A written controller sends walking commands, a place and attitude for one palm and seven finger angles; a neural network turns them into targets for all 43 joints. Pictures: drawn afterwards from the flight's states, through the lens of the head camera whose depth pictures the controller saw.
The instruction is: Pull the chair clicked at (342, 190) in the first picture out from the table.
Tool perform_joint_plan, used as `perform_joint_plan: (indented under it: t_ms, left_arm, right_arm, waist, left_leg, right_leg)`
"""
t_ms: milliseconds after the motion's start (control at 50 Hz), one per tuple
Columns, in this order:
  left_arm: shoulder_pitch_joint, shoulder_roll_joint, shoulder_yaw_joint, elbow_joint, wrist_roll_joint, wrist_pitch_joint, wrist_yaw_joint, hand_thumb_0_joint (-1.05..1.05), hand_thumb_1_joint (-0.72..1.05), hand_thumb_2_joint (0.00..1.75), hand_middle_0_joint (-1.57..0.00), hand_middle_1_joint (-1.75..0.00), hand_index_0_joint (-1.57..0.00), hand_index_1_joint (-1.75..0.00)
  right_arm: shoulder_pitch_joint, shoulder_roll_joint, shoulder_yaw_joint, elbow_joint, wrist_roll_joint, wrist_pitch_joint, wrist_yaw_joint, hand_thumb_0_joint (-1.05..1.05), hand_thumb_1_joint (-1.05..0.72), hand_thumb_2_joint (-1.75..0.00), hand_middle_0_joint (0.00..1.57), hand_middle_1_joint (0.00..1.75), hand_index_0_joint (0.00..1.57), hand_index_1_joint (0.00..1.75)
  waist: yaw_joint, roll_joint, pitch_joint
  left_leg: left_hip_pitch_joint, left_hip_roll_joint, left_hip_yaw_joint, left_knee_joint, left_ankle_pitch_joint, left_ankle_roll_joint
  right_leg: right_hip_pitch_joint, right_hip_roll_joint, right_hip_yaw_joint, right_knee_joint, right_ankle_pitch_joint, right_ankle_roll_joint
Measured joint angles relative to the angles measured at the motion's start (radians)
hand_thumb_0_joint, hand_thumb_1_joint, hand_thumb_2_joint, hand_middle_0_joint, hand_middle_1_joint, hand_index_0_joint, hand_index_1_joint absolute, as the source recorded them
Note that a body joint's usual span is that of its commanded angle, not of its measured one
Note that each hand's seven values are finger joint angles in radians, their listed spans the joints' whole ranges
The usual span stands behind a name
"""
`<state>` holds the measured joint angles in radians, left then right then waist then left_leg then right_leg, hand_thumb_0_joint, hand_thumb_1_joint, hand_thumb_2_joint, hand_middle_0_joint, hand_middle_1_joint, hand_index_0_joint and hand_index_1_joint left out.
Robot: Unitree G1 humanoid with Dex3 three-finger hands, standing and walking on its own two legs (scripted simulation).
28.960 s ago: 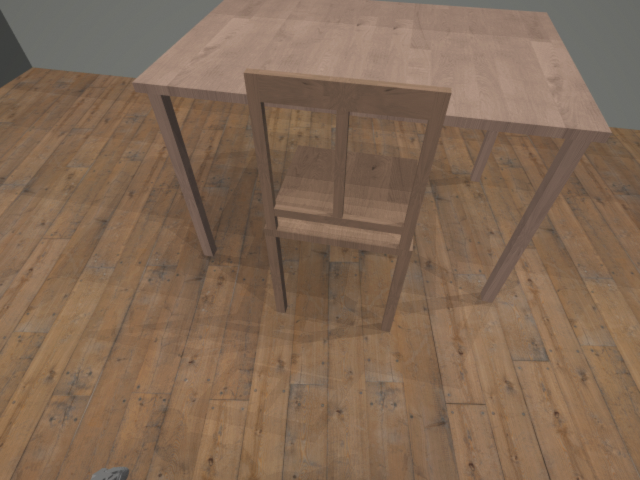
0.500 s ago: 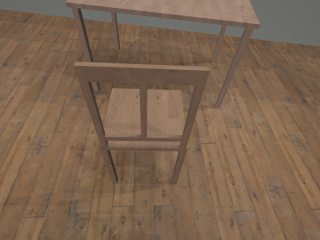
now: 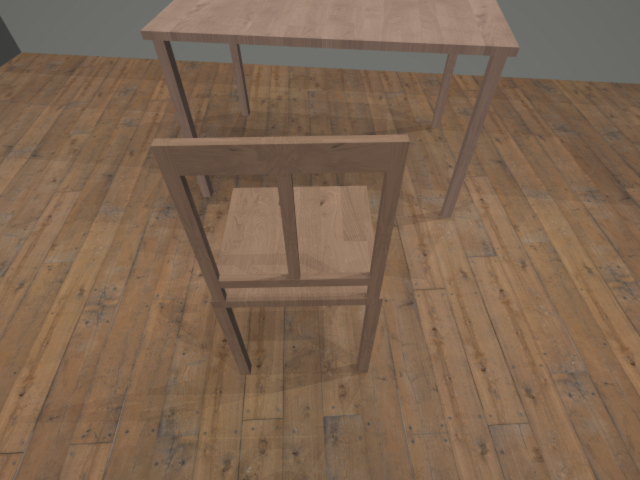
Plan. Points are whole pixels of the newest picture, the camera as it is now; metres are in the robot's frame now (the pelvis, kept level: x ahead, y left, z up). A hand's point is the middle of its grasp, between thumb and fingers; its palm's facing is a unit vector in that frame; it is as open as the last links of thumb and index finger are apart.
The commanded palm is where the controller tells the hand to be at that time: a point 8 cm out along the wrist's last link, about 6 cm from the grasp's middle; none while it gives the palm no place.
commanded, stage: let the arm hang, fingers relaxed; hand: left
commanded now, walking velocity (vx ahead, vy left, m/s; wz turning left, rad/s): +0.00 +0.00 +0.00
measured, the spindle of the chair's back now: (290, 231) +0.57 +0.09 -0.09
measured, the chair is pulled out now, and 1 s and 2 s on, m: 0.59 0.59 0.59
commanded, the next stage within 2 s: look to check the result in 0.30 s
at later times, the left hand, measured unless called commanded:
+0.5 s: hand out of the picture +0.00 +0.15 -0.17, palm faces +0.04 -0.98 -0.18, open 7.4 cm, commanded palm none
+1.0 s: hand out of the picture +0.00 +0.15 -0.17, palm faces +0.04 -0.98 -0.18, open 7.3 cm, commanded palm none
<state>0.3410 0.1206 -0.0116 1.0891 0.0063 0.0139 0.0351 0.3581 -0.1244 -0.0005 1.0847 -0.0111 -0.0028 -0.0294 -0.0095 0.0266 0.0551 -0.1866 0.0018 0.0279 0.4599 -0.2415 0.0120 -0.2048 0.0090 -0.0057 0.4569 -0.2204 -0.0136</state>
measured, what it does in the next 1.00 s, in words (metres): stands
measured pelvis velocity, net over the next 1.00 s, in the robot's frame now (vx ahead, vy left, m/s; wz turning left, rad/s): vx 0.01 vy -0.01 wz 0.01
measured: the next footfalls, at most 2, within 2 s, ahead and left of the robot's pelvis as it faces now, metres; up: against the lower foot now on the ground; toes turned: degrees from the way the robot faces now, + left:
none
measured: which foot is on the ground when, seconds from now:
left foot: down 0.00-1.00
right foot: down 0.00-1.00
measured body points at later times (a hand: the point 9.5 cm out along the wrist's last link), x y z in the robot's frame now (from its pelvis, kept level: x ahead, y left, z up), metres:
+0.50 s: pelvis +0.01 -0.01 +0.00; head +0.03 -0.01 +0.45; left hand +0.00 +0.20 -0.16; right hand -0.02 -0.21 -0.16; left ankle +0.01 +0.11 -0.74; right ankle +0.02 -0.11 -0.74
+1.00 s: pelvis +0.01 -0.01 +0.00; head +0.03 -0.02 +0.45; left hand +0.00 +0.20 -0.16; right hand -0.01 -0.22 -0.16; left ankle +0.01 +0.11 -0.74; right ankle +0.02 -0.11 -0.74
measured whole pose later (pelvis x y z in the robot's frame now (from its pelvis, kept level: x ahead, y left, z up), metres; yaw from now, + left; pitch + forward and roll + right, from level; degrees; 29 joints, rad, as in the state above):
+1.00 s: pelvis +0.01 -0.01 +0.00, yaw +0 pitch -2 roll +0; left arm 0.31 0.12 0.00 1.08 0.00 0.00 0.04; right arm 0.32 -0.11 0.00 1.10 -0.01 -0.01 -0.04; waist -0.01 0.01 0.07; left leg -0.16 0.01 0.02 0.44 -0.24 -0.01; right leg -0.18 0.02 -0.02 0.44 -0.23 -0.03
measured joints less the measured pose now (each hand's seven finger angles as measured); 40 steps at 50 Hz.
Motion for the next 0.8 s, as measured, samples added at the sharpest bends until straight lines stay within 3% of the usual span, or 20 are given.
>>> perform_joint_plan:
  t_ms: [100,800]
  left_arm:
    - [-0.013,-0.022,-0.003,-0.003,0.005,-0.004,0.003,0.0,0.91,0.9,-0.2,-0.3,-0.2,-0.3]
    - [-0.034,0.0,0.009,-0.005,-0.002,-0.015,0.005,0.0,0.92,0.9,-0.19,-0.29,-0.2,-0.29]
  right_arm:
    - [-0.013,0.013,0.0,-0.002,0.0,-0.005,-0.002,0.0,-0.91,-0.9,0.2,0.3,0.2,0.3]
    - [-0.025,0.013,-0.001,0.02,0.005,-0.015,-0.012,0.0,-0.91,-0.9,0.2,0.3,0.2,0.3]
  waist:
    - [0.001,-0.011,-0.006]
    - [-0.002,-0.015,0.016]
  left_leg:
    - [0.0,0.003,0.0,0.003,-0.003,-0.004]
    - [0.028,0.011,-0.01,-0.025,-0.001,-0.017]
  right_leg:
    - [-0.001,0.003,0.0,0.004,-0.003,-0.003]
    - [0.025,0.011,-0.01,-0.015,-0.009,-0.015]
